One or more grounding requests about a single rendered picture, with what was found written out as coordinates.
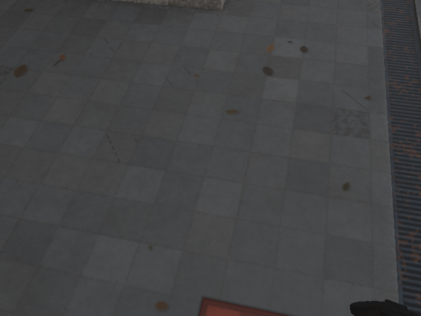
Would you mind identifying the robot right hand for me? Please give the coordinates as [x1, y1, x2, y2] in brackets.
[350, 300, 421, 316]

